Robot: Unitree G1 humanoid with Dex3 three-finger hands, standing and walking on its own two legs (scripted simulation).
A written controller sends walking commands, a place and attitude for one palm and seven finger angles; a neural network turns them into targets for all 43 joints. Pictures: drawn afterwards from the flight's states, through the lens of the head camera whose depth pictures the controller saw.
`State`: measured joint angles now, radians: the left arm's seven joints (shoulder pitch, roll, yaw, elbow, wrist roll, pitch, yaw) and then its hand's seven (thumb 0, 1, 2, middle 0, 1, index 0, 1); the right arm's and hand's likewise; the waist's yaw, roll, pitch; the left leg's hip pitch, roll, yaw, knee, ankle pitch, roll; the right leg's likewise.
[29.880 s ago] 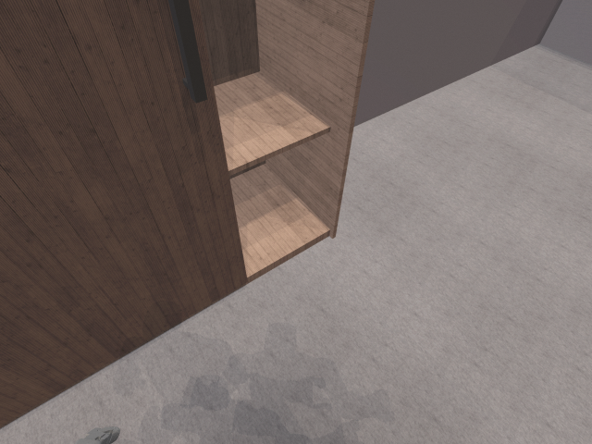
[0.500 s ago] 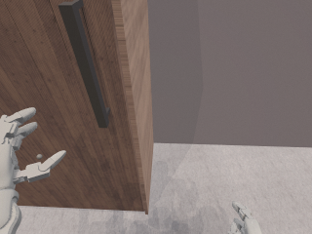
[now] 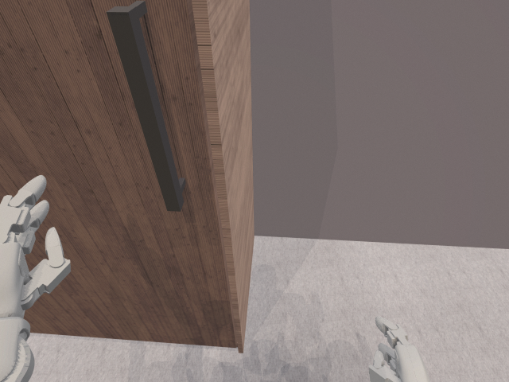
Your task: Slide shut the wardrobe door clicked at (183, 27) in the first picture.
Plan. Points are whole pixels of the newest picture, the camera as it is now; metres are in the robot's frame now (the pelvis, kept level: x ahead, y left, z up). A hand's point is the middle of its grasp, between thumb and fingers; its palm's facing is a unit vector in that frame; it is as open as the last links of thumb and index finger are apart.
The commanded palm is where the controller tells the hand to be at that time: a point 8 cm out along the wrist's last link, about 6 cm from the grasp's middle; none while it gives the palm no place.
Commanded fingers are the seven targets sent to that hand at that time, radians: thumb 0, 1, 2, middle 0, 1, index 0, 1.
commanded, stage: draw the hand back to the body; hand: left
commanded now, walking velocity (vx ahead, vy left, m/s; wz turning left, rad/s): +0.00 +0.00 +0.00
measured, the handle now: (160, 123) +0.38 +0.20 +0.24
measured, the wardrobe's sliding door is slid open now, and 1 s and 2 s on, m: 0.00 0.00 0.00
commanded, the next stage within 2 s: step back with the hand held close in 0.10 s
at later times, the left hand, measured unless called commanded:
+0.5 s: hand (66, 273) +0.18 +0.26 +0.15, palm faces +0.37 -0.81 -0.45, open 7.4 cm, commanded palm +0.12 +0.31 +0.17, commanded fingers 0.00 0.90 0.90 -0.20 -0.30 -0.20 -0.30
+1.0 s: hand out of the picture +0.09 +0.29 +0.16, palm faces +0.48 -0.78 -0.41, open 7.4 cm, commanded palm +0.03 +0.33 +0.17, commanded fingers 0.00 0.90 0.90 -0.20 -0.30 -0.20 -0.30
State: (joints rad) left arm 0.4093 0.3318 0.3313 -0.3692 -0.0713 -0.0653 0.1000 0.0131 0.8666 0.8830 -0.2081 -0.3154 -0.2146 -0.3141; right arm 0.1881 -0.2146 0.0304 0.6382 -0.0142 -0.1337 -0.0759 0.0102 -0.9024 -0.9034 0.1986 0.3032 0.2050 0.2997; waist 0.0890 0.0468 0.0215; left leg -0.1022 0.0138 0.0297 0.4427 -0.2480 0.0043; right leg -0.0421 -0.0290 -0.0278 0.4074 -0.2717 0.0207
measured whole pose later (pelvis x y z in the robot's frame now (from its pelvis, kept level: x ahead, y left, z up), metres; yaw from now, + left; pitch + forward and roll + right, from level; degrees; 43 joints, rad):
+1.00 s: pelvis -0.10 +0.02 -0.02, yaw +1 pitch -1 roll -2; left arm 0.49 0.37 0.42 -0.52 -0.02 -0.26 0.15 0.01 0.89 0.90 -0.21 -0.30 -0.22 -0.30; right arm 0.24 -0.21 0.02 0.60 -0.02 -0.11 -0.08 0.01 -0.90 -0.90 0.20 0.30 0.21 0.30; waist 0.03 0.00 0.03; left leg -0.47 0.00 0.01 0.67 -0.27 0.03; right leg -0.38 -0.02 0.00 0.57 -0.18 0.04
